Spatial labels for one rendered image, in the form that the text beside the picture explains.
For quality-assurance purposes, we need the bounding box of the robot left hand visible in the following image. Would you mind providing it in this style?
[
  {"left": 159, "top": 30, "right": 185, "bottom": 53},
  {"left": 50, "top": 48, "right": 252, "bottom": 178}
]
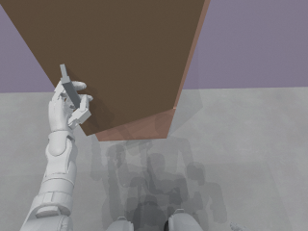
[{"left": 48, "top": 81, "right": 93, "bottom": 134}]

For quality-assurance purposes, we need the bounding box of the right robot shin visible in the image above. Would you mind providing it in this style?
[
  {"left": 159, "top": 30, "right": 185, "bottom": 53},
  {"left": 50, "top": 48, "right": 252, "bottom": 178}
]
[{"left": 173, "top": 209, "right": 185, "bottom": 215}]

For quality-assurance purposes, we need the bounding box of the robot right thigh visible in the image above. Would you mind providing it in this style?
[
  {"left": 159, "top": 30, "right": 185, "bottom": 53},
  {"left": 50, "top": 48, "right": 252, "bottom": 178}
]
[{"left": 168, "top": 213, "right": 203, "bottom": 231}]

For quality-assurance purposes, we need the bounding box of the left robot forearm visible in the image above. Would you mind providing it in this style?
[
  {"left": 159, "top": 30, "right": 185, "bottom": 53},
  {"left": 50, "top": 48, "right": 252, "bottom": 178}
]
[{"left": 19, "top": 130, "right": 78, "bottom": 231}]

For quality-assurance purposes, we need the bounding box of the handle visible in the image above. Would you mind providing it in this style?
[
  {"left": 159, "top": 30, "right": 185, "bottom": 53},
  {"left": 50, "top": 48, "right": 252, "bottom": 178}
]
[{"left": 60, "top": 64, "right": 81, "bottom": 110}]

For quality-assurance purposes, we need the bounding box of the cupboard door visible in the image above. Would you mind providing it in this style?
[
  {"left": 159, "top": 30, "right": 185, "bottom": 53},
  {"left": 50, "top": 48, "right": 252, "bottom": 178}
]
[{"left": 0, "top": 0, "right": 205, "bottom": 136}]

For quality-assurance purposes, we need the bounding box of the left robot upper arm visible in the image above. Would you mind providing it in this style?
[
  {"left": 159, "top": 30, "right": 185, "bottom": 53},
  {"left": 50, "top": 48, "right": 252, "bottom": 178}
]
[{"left": 21, "top": 215, "right": 74, "bottom": 231}]

